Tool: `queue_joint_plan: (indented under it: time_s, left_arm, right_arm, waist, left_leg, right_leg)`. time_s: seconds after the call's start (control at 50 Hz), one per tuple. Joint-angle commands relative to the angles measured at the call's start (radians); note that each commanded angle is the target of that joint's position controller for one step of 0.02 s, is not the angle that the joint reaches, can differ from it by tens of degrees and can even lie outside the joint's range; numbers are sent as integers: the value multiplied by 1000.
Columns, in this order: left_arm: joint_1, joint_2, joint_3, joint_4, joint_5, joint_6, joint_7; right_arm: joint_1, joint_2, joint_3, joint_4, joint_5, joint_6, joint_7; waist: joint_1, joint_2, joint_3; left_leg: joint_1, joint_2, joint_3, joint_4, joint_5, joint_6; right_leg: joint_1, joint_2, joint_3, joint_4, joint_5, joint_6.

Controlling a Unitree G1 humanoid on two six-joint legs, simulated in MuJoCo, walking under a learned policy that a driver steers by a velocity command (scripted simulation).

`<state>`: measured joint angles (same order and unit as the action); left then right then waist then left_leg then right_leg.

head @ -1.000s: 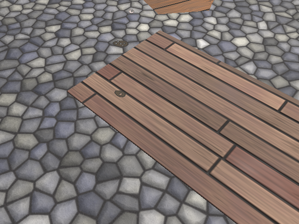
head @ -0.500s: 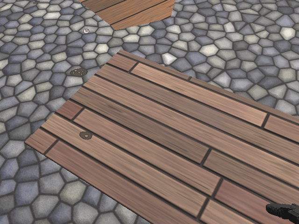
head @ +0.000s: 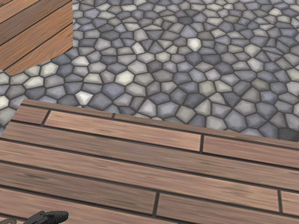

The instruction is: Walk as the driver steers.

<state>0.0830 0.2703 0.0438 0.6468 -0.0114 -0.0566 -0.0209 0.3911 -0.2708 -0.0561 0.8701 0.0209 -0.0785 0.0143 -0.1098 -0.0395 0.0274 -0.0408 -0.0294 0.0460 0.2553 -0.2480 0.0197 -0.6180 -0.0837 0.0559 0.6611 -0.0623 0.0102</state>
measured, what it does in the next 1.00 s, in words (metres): walks ahead, turning left: right foot, then left foot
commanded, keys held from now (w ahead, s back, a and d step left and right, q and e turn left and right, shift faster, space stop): w+q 0.96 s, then w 0.04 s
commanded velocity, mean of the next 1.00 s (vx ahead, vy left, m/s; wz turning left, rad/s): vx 0.50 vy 0.00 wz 0.47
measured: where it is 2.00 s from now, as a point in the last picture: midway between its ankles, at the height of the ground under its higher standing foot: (74, 124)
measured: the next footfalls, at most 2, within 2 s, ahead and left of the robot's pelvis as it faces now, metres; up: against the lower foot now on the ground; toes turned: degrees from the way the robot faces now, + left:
right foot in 0.12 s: +0.23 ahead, -0.14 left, +0.00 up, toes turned +3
left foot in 0.62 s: +0.45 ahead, +0.17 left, +0.00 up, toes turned +23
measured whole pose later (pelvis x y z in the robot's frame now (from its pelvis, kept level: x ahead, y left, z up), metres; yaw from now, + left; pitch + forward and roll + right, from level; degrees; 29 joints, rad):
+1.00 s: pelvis +0.51 +0.11 +0.00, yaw +33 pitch +2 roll +0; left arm 0.03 0.29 0.05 0.70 0.00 -0.09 -0.01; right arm 0.34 -0.29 -0.07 0.73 0.02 -0.04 -0.01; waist -0.08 -0.04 0.03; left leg -0.12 -0.10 -0.14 0.37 -0.27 0.07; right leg -0.62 -0.05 0.10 0.58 0.05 0.06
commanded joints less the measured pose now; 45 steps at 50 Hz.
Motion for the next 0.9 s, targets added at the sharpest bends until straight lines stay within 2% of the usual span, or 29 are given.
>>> queue_joint_plan:
  time_s: [0.02, 0.06, 0.08, 0.1, 0.12, 0.14, 0.16, 0.18, 0.2, 0.22, 0.24, 0.28, 0.34, 0.42, 0.52, 0.56, 0.58, 0.6, 0.62, 0.64, 0.66, 0.68, 0.7, 0.72, 0.74, 0.76, 0.8, 0.84, 0.9]
  left_arm:
    - [-105, 62, 13, -96, -8, -30, -13]
    - [-68, 93, 27, -90, -10, -39, -16]
    - [7, 116, 40, -68, -6, -41, -11]
    - [134, 161, 64, -32, 3, -41, -1]
    - [315, 239, 85, -10, 25, -37, 13]
    - [348, 294, 93, 5, 31, -24, 12]
    - [339, 197, 71, 7, 22, -22, 10]
    - [281, 151, 55, 10, 11, -25, 11]
    - [218, 119, 43, 12, 12, -29, 9]
    - [168, 88, 35, 16, 14, -32, 5]
    - [138, 74, 33, 22, 22, -39, 4]
    - [111, 80, 41, 40, 22, -54, 6]
    - [120, 108, 54, 71, 26, -62, 17]
    - [144, 150, 66, 99, 20, -54, 29]
    - [209, 193, 82, 143, -6, -27, 32]
    - [206, 219, 89, 148, -14, -13, 35]
    - [201, 236, 93, 147, -19, -5, 38]
    - [187, 240, 93, 144, -24, 5, 40]
    - [197, 217, 82, 139, -17, 6, 44]
    - [271, 105, 45, 92, 29, -7, 39]
    - [255, 76, 22, 66, 20, -46, 28]
    - [122, 166, 44, 41, -24, -71, 16]
    - [83, 160, 40, 25, -33, -84, 16]
    - [88, 152, 41, 39, -8, -88, 25]
    - [105, 162, 49, 48, 11, -81, 30]
    - [120, 162, 52, 51, 16, -68, 28]
    - [129, 135, 48, 51, 25, -48, 28]
    - [72, 111, 40, 31, 28, -38, 30]
    - [-43, 80, 25, 3, 24, -42, 23]
  right_arm:
    - [-10, -192, -41, -48, 12, 0, -7]
    - [-13, -206, -45, -39, 14, 11, -12]
    - [-26, -206, -43, -39, 15, 15, -15]
    - [-24, -177, -32, -42, 9, 13, -15]
    - [-37, -105, -5, -78, -19, 8, -15]
    - [87, -13, 22, -97, -4, -7, -15]
    - [45, -123, -6, -79, 21, -12, -16]
    - [-31, -162, -21, -100, 29, -11, -15]
    - [-67, -150, -22, -103, 20, -6, -19]
    - [-84, -139, -25, -106, 9, 3, -19]
    - [-70, -119, -26, -103, 7, 16, -18]
    - [-70, -79, -20, -112, 11, 37, -14]
    - [-130, -68, -19, -142, 3, 50, -10]
    - [-245, -48, -6, -180, 0, 44, 17]
    - [-379, -65, -5, -249, 0, 47, 42]
    - [-368, -88, -17, -265, -3, 51, 48]
    - [-320, -110, -29, -262, -3, 54, 47]
    - [-198, -144, -52, -234, 0, 57, 43]
    - [-26, -210, -89, -185, 4, 63, 28]
    - [37, -337, -119, -172, 10, 69, 7]
    - [23, -335, -105, -215, 7, 51, 15]
    - [12, -250, -79, -211, -1, 36, 23]
    - [-27, -219, -70, -207, -3, 24, 22]
    - [-95, -185, -59, -215, 0, 22, 19]
    - [-148, -154, -49, -230, -8, 21, 14]
    - [-174, -145, -44, -246, -19, 20, 10]
    - [-174, -155, -48, -247, -16, 15, 1]
    - [-144, -177, -54, -234, -11, 13, -12]
    - [-103, -183, -57, -216, -3, 19, -25]
  waist:
    - [32, 124, 22]
    - [74, 139, 5]
    - [124, 135, -33]
    - [184, 119, -119]
    - [257, 2, -283]
    - [199, -265, -407]
    - [227, -167, -339]
    - [217, -128, -202]
    - [187, -81, -139]
    - [160, -80, -83]
    - [130, -84, -55]
    - [102, -74, -27]
    - [99, -24, 2]
    - [137, -6, 30]
    - [173, 2, 70]
    - [147, -21, 40]
    - [114, -39, -2]
    - [40, -34, -69]
    - [-40, 0, -159]
    - [9, 251, -241]
    - [28, 267, -408]
    - [-23, 144, -318]
    - [2, 121, -203]
    - [50, 57, -132]
    - [91, 71, -98]
    - [115, 91, -89]
    - [129, 86, -82]
    - [117, 80, -54]
    - [73, 106, -29]
  left_leg:
    - [-49, 255, -194, -56, 282, 166]
    - [-29, 272, -220, 0, 308, 143]
    - [-48, 250, -200, 79, 396, 121]
    - [-108, 195, -160, 240, 441, 89]
    - [-299, 125, -110, 552, 193, 44]
    - [-617, 6, -83, 858, -331, -4]
    - [-715, 50, -168, 985, -327, -6]
    - [-761, 87, -157, 1005, -237, 1]
    - [-730, 122, -142, 982, -157, -4]
    - [-702, 143, -142, 942, -104, -9]
    - [-649, 161, -149, 923, -61, -12]
    - [-616, 173, -146, 892, -26, -27]
    - [-665, 173, -153, 788, 82, -40]
    - [-619, 155, -97, 553, 272, -26]
    - [-634, 132, -36, 407, 213, 25]
    - [-565, 84, 16, 388, 114, 61]
    - [-482, 43, 51, 390, 60, 83]
    - [-320, -7, 79, 351, 64, 112]
    - [-43, -35, 47, 310, 109, 151]
    - [316, 218, -396, 283, 80, 291]
    - [458, 368, -886, 83, -132, 428]
    - [408, 351, -792, 23, -135, 358]
    - [279, 316, -660, 25, -75, 321]
    - [131, 272, -548, 28, 28, 287]
    - [12, 238, -470, 14, 130, 270]
    - [-60, 218, -442, -8, 182, 268]
    - [-135, 198, -386, -31, 286, 278]
    - [-176, 174, -336, -40, 322, 269]
    - [-207, 126, -292, -31, 236, 220]
  right_leg:
    - [91, 45, -32, -104, 33, -3]
    - [181, 58, -29, -163, -3, -25]
    - [307, 73, -43, -205, -1, -47]
    - [514, 58, -35, -206, 3, -76]
    - [805, -147, 165, -167, 19, -144]
    - [1030, -359, 563, -269, -167, -281]
    - [956, -328, 603, -332, -317, -275]
    - [844, -294, 450, -353, -303, -239]
    - [729, -249, 345, -382, -228, -216]
    - [635, -214, 262, -417, -159, -206]
    - [561, -191, 192, -457, -111, -194]
    - [493, -195, 107, -503, -2, -208]
    - [496, -193, -5, -529, 99, -208]
    - [508, -169, -141, -543, 114, -180]
    - [652, -211, -209, -492, 168, -149]
    - [699, -215, -240, -392, 425, -128]
    - [709, -209, -256, -295, 602, -116]
    - [680, -184, -284, -121, 708, -94]
    - [538, -142, -302, 122, 618, -55]
    - [117, -23, -295, 507, -84, 15]
    - [-102, 127, -49, 711, -556, 31]
    - [-207, 70, 34, 738, -482, 6]
    - [-223, 30, 23, 674, -393, -15]
    - [-165, -11, 24, 586, -325, -15]
    - [-84, -36, 28, 511, -278, -9]
    - [-26, -44, 31, 482, -249, -1]
    - [12, -35, 13, 408, -214, 26]
    - [0, -18, 1, 291, -123, 52]
    - [41, 25, 0, 54, 75, 64]
Over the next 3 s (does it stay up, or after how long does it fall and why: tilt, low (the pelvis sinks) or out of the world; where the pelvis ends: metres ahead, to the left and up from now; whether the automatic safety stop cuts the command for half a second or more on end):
stays up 1.23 0.35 0.00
